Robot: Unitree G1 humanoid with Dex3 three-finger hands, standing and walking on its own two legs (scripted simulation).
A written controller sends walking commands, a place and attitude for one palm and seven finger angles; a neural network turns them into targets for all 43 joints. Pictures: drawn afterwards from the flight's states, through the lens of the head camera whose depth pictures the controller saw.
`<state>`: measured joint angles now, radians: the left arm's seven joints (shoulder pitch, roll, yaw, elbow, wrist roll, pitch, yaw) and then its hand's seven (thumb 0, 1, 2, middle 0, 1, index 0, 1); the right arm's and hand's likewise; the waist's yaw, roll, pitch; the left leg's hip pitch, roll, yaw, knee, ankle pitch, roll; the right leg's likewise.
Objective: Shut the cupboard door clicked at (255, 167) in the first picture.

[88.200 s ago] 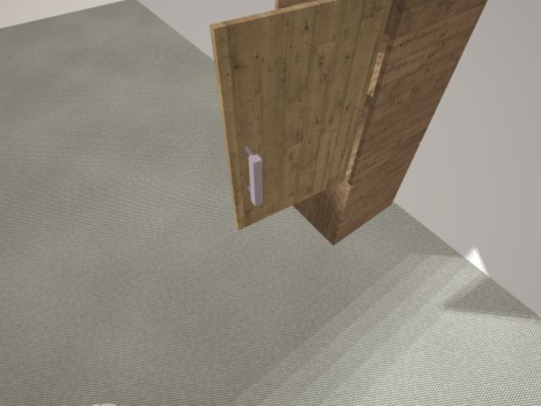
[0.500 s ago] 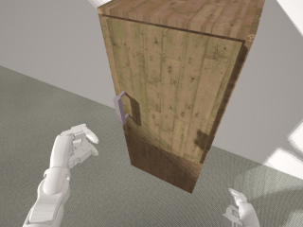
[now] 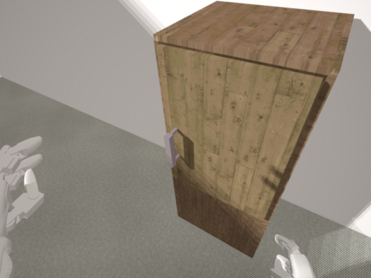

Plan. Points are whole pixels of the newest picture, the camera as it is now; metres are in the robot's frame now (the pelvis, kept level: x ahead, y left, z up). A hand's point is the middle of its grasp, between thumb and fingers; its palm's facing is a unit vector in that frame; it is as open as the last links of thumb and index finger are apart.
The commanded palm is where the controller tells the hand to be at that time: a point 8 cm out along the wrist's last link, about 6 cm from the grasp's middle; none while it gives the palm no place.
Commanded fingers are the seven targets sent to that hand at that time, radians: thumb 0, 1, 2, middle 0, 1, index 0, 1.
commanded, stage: draw the hand back to the body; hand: left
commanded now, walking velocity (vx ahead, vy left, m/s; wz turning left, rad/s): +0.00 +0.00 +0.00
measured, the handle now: (173, 147) +0.58 +0.13 -0.11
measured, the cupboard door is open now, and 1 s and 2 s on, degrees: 0 0 0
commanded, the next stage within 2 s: step back with the hand held close in 0.34 s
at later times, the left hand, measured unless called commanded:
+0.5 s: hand (46, 201) +0.18 +0.25 +0.16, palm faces +0.45 -0.80 -0.41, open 7.4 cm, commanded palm +0.13 +0.29 +0.17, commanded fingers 0.00 0.90 0.90 -0.20 -0.30 -0.20 -0.30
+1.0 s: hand (38, 214) +0.16 +0.26 +0.16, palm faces +0.38 -0.78 -0.50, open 7.4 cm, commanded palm +0.10 +0.30 +0.17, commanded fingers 0.00 0.90 0.90 -0.20 -0.30 -0.20 -0.30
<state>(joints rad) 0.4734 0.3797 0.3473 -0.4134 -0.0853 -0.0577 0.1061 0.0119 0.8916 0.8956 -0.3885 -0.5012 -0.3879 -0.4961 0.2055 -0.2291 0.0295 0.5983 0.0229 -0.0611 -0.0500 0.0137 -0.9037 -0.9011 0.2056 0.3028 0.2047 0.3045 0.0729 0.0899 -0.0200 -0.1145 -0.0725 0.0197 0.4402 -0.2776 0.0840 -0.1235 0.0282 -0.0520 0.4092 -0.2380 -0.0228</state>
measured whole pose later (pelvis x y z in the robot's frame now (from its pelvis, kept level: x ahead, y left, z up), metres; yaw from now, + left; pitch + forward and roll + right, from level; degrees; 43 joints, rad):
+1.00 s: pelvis -0.05 +0.00 -0.01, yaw -2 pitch +1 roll +0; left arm 0.55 0.43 0.41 -0.44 -0.07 -0.17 0.13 0.01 0.89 0.90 -0.21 -0.31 -0.21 -0.30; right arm 0.19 -0.25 -0.01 0.55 0.03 0.03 -0.09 0.01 -0.90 -0.90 0.21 0.30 0.20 0.30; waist 0.00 0.04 -0.02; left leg -0.31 -0.07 0.07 0.54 -0.25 0.10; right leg -0.35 0.02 -0.01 0.55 -0.21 -0.02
